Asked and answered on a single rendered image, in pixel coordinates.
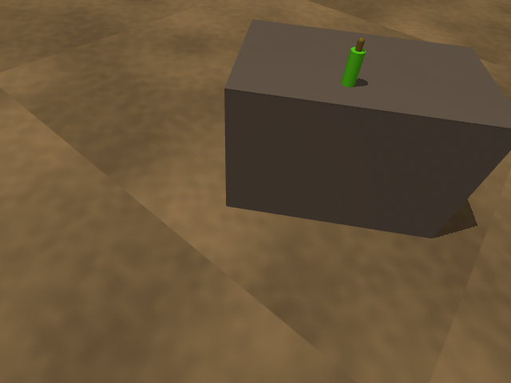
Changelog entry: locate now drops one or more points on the bottle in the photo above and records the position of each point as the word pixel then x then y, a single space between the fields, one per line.
pixel 354 63

